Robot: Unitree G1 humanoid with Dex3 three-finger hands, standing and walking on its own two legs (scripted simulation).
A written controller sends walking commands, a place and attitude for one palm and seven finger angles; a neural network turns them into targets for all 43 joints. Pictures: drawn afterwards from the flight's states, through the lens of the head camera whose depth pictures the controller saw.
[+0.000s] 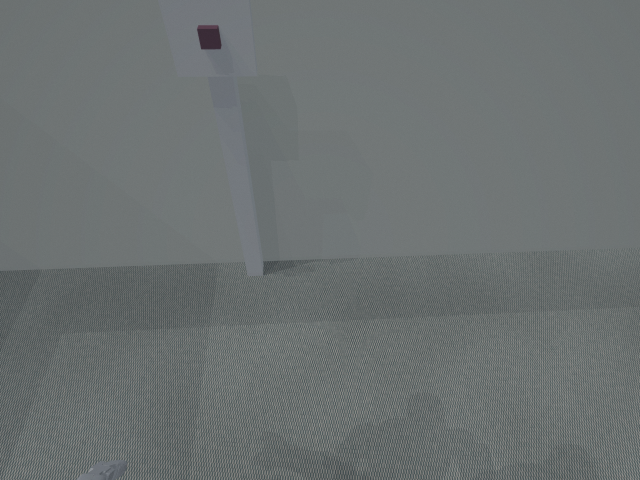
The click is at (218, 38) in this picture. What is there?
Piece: button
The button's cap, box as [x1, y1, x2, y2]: [197, 25, 221, 48]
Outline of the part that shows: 198,25 197,30 201,48 220,48 221,45 217,25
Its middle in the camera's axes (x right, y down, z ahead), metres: -0.24 -0.43 +0.82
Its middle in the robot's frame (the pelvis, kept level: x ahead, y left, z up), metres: +0.91 +0.29 +0.14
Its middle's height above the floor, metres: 0.91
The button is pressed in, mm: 0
